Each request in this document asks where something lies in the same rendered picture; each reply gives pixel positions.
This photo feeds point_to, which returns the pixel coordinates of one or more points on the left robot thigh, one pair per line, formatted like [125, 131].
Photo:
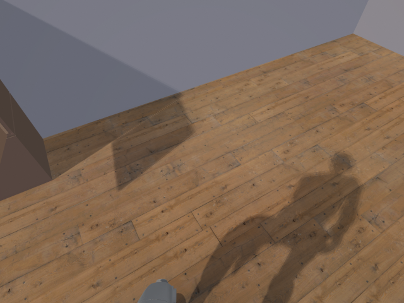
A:
[159, 292]

